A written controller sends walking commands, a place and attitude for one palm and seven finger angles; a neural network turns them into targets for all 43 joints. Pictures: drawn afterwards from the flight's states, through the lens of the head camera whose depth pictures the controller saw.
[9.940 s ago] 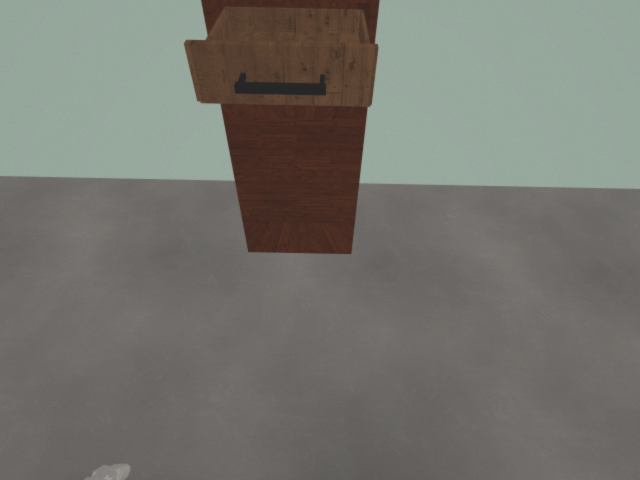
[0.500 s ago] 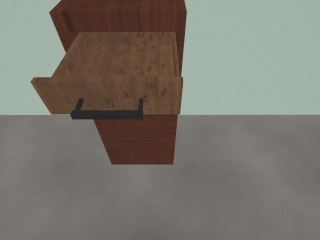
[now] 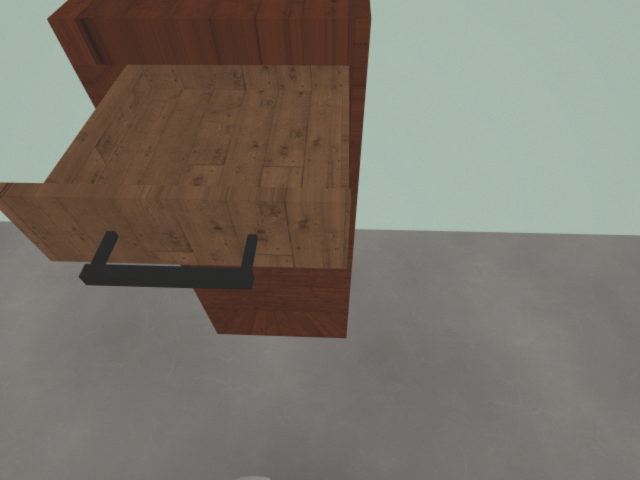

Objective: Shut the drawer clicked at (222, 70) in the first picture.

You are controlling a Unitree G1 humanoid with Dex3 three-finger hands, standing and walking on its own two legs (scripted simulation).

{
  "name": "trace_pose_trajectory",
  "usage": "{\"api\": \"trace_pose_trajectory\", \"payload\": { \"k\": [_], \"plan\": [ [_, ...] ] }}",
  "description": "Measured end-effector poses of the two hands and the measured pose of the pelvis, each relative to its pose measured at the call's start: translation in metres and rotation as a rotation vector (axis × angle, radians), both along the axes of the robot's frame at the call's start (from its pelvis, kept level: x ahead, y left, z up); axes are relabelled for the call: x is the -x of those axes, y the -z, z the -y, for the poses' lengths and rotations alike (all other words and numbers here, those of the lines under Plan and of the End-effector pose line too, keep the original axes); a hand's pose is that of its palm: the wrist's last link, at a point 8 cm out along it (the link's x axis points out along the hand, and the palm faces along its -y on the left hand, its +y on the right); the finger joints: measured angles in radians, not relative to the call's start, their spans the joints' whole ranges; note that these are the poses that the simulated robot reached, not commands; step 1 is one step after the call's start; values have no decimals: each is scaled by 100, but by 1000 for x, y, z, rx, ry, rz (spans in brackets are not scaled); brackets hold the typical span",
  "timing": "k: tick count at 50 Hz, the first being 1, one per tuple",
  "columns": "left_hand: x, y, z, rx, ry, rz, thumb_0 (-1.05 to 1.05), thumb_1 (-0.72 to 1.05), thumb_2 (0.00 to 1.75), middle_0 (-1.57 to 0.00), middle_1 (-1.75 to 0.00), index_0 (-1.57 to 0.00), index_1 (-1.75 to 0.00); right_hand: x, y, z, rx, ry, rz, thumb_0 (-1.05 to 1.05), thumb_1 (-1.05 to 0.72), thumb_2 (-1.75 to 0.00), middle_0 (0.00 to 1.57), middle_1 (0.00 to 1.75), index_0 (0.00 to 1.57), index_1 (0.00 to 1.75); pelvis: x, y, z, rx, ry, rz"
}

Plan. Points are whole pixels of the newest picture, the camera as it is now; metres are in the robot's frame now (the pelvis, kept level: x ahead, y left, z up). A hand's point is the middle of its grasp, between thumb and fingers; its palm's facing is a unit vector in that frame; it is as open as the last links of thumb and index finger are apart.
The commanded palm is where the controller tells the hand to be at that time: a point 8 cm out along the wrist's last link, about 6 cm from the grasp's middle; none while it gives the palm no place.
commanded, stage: come to a stop and stand still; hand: left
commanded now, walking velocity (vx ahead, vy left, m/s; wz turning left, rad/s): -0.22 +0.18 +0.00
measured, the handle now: (173, 260) +0.32 +0.19 +0.12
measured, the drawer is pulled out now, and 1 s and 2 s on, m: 0.27 0.27 0.27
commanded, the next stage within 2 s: look again from close up in 1.44 s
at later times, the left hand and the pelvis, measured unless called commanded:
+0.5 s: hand out of the picture +0.11 +0.18 -0.17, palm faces +0.06 -0.97 -0.24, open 7.4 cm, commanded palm none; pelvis +0.04 -0.02 +0.00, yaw -1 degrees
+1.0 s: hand out of the picture +0.00 +0.13 -0.15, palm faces +0.10 -0.96 -0.25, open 7.3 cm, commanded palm none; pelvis +0.01 -0.06 +0.02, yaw +1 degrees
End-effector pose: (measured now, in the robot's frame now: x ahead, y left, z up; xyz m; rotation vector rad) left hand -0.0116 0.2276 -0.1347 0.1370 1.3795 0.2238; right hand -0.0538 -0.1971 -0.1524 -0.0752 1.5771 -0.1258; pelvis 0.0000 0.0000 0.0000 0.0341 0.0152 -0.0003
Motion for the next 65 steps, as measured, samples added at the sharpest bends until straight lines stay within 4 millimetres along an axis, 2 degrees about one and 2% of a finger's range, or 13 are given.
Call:
{"api": "trace_pose_trajectory", "payload": {
  "k": [6,10,13,15,23,28,32,37,46,51,56,61,65],
  "plan": [
    [4,-3,29,36,-2,-99,0,91,90,-19,-30,-20,-30,-92,-4,32,60,-42,149,2,-93,-90,20,30,20,30,-21,-6,5,-4,16,2],
    [4,2,36,64,-15,-154,0,91,90,-20,-30,-20,-30,-147,-8,43,99,-60,254,2,-94,-90,19,30,20,30,-33,-3,4,-1,18,14],
    [-6,10,31,71,-20,-166,0,90,90,-20,-30,-20,-30,-177,-11,44,123,-67,316,1,-93,-90,19,30,19,30,-46,2,2,12,15,29],
    [-20,16,24,65,-16,-155,0,90,90,-20,-30,-20,-30,-188,-13,43,130,-59,351,1,-92,-90,19,30,19,30,-52,5,1,14,20,36],
    [-103,5,0,-15,33,68,0,91,90,-20,-30,-20,-30,-183,-19,37,96,-79,352,0,-91,-90,19,30,20,30,-46,-2,11,24,19,30],
    [-121,-3,7,-38,61,141,0,91,90,-19,-30,-20,-30,-179,-18,54,82,-86,362,0,-93,-90,20,30,20,30,-33,-2,26,28,14,12],
    [-111,-5,28,-49,87,146,0,91,90,-19,-30,-20,-30,-168,-9,75,58,-62,375,0,-92,-90,20,30,20,30,-23,2,45,15,19,3],
    [-74,-13,59,-38,86,98,0,91,90,-19,-30,-20,-30,-142,-2,99,37,-27,329,1,-91,-90,20,30,20,30,-18,-1,61,4,13,12],
    [-22,-25,63,-36,7,12,0,91,90,-20,-30,-20,-30,-102,-19,117,58,-64,196,1,-91,-90,19,30,20,30,-17,-18,67,-31,-9,2],
    [6,-17,50,-16,-31,-42,0,91,90,-20,-30,-20,-30,-113,-24,107,87,-101,205,1,-91,-90,19,30,19,30,-13,-16,54,-24,-20,3],
    [23,8,27,20,-55,-92,0,90,90,-20,-30,-20,-30,-133,-25,79,120,-118,305,1,-91,-90,19,30,19,30,-11,-3,32,10,-23,19],
    [12,11,18,31,-30,-76,0,91,90,-20,-30,-20,-30,-137,-30,48,91,-113,357,1,-91,-90,19,30,20,30,-10,-7,23,11,4,38],
    [-5,6,20,32,-2,-19,0,91,90,-19,-30,-20,-30,-137,-25,41,70,-101,374,0,-93,-90,20,30,20,30,-7,-7,20,0,5,36]
  ]
}}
